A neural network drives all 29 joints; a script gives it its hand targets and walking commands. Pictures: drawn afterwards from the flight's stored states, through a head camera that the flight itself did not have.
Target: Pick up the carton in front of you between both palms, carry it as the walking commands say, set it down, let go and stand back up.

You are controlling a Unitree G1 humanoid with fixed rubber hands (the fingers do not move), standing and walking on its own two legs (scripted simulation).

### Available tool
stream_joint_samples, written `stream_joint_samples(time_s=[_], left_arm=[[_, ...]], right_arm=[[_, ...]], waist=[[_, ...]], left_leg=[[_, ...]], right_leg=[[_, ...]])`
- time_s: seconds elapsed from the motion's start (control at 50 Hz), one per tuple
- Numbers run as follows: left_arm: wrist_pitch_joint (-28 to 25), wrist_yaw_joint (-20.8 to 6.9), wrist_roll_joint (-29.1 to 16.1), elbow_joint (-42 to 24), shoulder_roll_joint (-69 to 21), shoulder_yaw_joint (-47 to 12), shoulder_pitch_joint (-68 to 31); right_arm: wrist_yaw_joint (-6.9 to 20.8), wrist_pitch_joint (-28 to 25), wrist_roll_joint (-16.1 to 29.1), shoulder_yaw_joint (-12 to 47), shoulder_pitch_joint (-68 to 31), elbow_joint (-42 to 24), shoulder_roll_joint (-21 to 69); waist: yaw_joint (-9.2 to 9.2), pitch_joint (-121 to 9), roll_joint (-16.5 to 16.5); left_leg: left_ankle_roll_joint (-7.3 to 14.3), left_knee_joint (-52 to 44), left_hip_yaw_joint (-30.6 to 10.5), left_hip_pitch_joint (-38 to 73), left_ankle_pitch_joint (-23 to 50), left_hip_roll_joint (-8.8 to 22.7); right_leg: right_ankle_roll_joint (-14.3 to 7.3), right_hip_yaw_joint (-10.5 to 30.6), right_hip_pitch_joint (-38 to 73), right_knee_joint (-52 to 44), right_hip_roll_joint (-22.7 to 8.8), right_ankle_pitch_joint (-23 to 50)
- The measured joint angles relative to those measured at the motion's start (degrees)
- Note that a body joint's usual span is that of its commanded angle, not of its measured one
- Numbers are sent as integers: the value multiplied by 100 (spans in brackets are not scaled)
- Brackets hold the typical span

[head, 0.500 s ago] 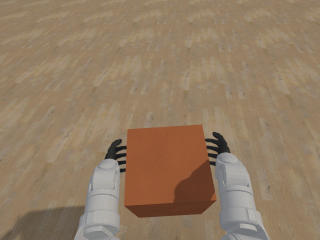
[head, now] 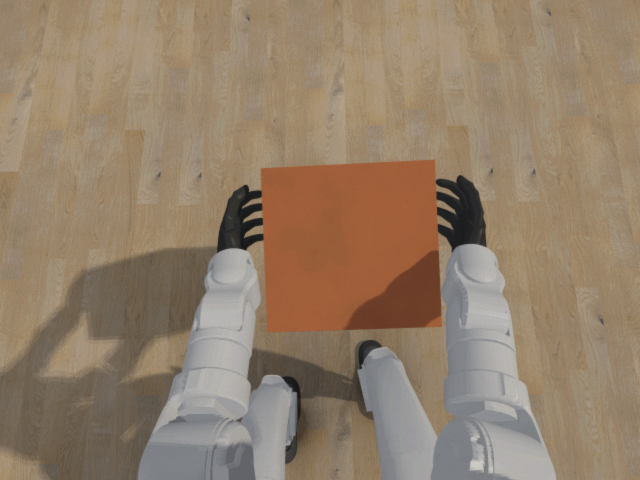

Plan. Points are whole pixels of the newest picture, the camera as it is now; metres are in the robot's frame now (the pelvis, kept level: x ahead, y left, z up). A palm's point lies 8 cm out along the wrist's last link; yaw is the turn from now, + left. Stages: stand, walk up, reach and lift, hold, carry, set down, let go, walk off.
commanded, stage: set down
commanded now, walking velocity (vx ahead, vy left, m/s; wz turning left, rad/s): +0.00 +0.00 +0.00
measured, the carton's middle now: (347, 245) +0.39 -0.07 -0.18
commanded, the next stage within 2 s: none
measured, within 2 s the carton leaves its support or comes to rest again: neither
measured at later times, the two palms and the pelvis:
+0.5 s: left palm (270, 233) +0.44 +0.04 -0.22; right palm (450, 250) +0.37 -0.24 -0.21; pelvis -0.02 -0.01 -0.13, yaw +2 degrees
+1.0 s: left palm (292, 232) +0.48 +0.02 -0.37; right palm (436, 266) +0.36 -0.26 -0.36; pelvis -0.06 +0.00 -0.24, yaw +1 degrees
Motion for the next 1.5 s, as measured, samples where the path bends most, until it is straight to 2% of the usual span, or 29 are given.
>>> stream_joint_samples(time_s=[0.08,0.26,0.38,0.56,0.72,1.02,1.18,1.22,1.32,1.5], left_arm=[[51,65,-164,91,97,5,-294],[316,-103,35,758,319,318,-1073],[249,-99,4,1138,539,203,-1460],[125,21,-296,1522,934,-223,-2086],[138,83,-464,1970,1231,-523,-2766],[163,126,-549,2961,1732,-1019,-4270],[153,102,-772,3287,2020,-1529,-4934],[147,100,-852,3320,2048,-1694,-5086],[198,86,-899,3250,2080,-1973,-5131],[74,-8,-831,3598,2086,-1873,-5278]], right_arm=[[38,60,119,-89,-231,11,-42],[81,389,-94,-400,-752,302,-90],[-104,352,-29,-415,-944,415,-119],[-445,217,344,-326,-1237,427,-180],[-578,212,509,-405,-1599,538,-275],[-417,202,469,-893,-2592,980,-516],[-376,103,602,-1034,-3015,1175,-634],[-385,86,682,-1055,-3069,1210,-694],[-376,106,861,-1082,-3097,1350,-737],[-266,-17,793,-1149,-3183,1630,-830]], waist=[[-50,-350,63],[-140,-836,160],[-170,-948,145],[-224,-791,100],[-334,-458,117],[-600,257,125],[-682,754,80],[-728,1009,33],[-725,1192,-87],[-713,1084,48]], left_leg=[[-6,588,18,-785,-171,-75],[-57,1621,47,-1991,-516,-145],[-121,2248,77,-2770,-705,-170],[-232,3264,83,-3849,-956,-251],[-278,4042,70,-4564,-1083,-368],[-289,5173,86,-5791,-1091,-569],[-314,5655,76,-6347,-1072,-642],[-324,5756,75,-6342,-1074,-704],[-338,5953,-13,-6368,-1155,-702],[-215,6104,56,-6486,-1213,-648]], right_leg=[[40,22,-779,581,6,-173],[58,52,-2016,1627,93,-489],[53,82,-2838,2277,178,-640],[78,93,-3953,3276,297,-819],[159,89,-4642,3978,358,-897],[372,77,-5739,4924,396,-877],[434,21,-6235,5327,383,-854],[422,-5,-6211,5451,300,-892],[360,-161,-6210,5596,216,-982],[389,-190,-6276,5701,143,-1053]])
